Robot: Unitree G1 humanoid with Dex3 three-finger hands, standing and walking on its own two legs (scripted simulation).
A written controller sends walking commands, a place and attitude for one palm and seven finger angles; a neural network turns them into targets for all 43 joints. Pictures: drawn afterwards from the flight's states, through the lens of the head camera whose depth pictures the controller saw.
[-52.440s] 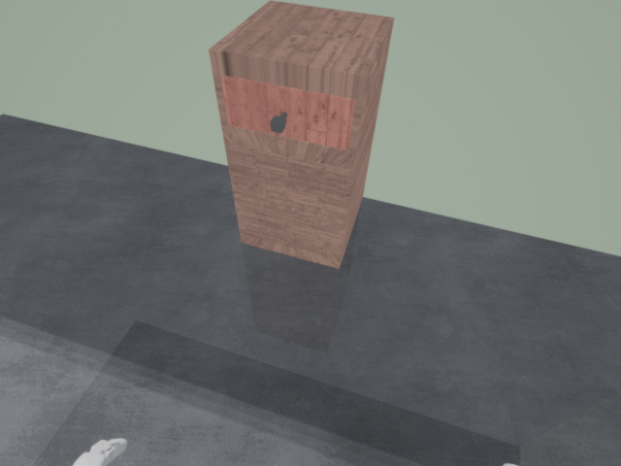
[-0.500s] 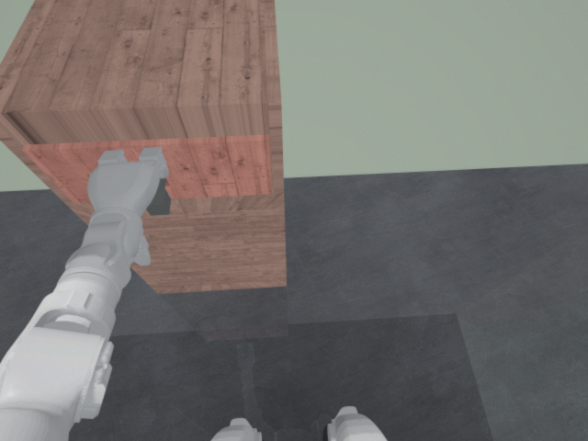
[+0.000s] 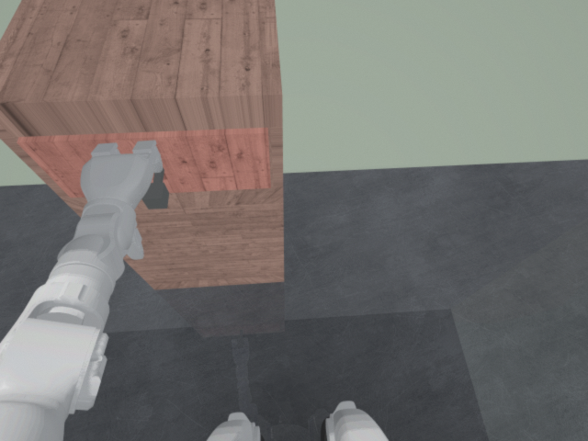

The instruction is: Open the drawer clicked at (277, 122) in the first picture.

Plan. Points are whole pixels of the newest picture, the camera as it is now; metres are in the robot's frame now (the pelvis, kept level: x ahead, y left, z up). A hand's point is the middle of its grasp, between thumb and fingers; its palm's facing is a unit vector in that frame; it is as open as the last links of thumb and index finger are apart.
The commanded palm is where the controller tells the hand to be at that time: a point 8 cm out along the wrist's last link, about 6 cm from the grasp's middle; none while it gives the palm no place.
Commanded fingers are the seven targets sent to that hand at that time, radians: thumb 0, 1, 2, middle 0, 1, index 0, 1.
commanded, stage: move the hooked fingers above the handle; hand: left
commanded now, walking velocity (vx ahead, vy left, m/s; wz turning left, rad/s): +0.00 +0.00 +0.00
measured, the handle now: (157, 186) +0.52 +0.22 -0.06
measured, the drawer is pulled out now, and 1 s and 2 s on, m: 0.01 0.01 0.01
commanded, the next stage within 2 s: none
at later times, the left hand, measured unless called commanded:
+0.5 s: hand (135, 197) +0.47 +0.23 -0.01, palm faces -0.14 -0.01 -0.99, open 13.7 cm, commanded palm +0.47 +0.21 +0.05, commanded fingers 0.00 -0.50 0.30 -0.30 -1.20 -0.30 -1.20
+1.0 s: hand (135, 197) +0.47 +0.22 +0.00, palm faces -0.10 -0.03 -0.99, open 13.8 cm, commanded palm +0.46 +0.21 +0.05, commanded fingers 0.00 -0.50 0.30 -0.30 -1.20 -0.30 -1.20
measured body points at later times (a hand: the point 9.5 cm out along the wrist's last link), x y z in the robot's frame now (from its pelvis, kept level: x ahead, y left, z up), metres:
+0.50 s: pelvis +0.01 +0.00 +0.00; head +0.12 -0.01 +0.44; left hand +0.47 +0.22 +0.04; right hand +0.02 -0.27 -0.13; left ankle -0.01 +0.10 -0.69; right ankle +0.02 -0.13 -0.69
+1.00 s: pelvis +0.01 +0.00 +0.00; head +0.12 +0.00 +0.44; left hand +0.47 +0.22 +0.05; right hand +0.03 -0.27 -0.13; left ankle -0.01 +0.10 -0.69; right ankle +0.02 -0.13 -0.69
